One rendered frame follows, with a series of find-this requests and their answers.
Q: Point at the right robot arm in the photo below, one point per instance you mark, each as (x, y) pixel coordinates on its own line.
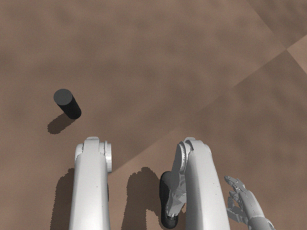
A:
(260, 223)

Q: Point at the right robot hand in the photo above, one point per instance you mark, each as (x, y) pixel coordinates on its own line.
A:
(249, 206)

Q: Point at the can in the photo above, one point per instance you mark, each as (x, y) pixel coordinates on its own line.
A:
(65, 100)

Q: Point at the right robot foot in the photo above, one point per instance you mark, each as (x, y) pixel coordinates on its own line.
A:
(164, 190)

